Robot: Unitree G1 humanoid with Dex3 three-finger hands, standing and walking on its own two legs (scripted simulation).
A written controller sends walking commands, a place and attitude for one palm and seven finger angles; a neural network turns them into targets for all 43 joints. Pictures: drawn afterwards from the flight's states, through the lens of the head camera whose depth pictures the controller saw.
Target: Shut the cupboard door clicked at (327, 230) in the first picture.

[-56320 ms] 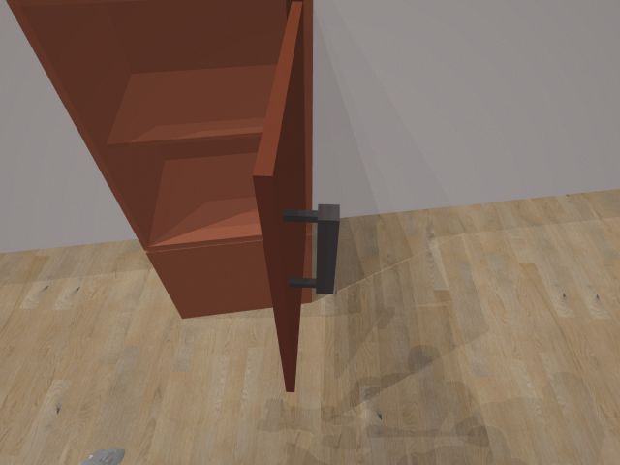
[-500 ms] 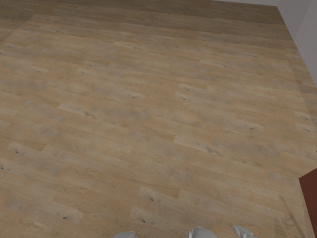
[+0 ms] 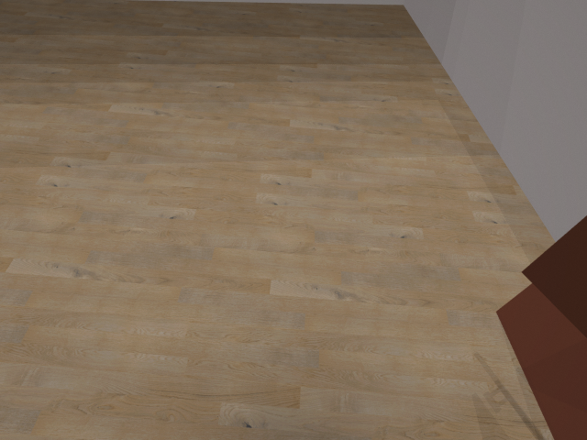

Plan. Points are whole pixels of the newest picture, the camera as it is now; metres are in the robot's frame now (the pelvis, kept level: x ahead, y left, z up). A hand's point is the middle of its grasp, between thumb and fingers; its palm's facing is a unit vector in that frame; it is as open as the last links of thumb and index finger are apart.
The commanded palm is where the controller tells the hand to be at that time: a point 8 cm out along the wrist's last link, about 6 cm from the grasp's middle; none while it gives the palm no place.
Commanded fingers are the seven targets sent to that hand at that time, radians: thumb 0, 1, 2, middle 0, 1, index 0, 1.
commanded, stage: turn to face it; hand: left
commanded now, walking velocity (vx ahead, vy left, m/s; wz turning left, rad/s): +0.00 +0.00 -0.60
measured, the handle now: out of the picture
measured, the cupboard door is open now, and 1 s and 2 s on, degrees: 22 22 22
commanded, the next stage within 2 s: take the last steps up to it in 1.58 s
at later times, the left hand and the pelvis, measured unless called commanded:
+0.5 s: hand (207, 384) +0.21 +0.15 -0.16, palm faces -0.33 -0.91 -0.26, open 7.4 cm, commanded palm none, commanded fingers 0.00 0.90 0.90 -0.20 -0.30 -0.20 -0.30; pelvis +0.05 -0.01 +0.00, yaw -19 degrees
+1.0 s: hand (245, 338) +0.29 +0.10 -0.15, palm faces -0.57 -0.77 -0.28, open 7.4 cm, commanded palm none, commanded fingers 0.00 0.90 0.90 -0.20 -0.30 -0.20 -0.30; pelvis +0.07 +0.00 -0.01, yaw -36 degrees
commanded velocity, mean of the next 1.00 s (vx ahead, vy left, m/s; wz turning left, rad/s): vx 0.00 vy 0.00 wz -0.60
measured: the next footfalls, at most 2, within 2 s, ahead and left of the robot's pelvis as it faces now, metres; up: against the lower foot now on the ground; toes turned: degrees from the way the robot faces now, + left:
right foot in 0.30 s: +0.06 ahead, -0.14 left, +0.00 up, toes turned -16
left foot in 0.60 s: +0.16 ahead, +0.11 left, +0.00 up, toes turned -19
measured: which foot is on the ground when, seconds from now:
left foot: down 0.00-0.30, up 0.32-0.58, down 0.60-0.92, up 0.94-1.00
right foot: up 0.00-0.28, down 0.30-0.60, up 0.62-0.92, down 0.94-1.00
